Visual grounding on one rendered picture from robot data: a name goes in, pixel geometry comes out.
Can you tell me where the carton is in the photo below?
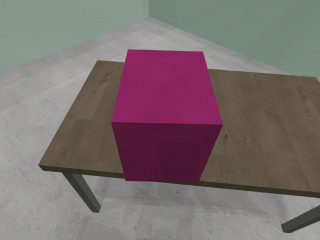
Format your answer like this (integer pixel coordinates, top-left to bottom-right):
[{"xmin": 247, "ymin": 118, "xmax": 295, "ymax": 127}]
[{"xmin": 111, "ymin": 49, "xmax": 223, "ymax": 183}]

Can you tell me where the table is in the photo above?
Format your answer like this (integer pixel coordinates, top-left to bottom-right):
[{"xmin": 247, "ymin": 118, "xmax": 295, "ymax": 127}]
[{"xmin": 38, "ymin": 60, "xmax": 320, "ymax": 233}]

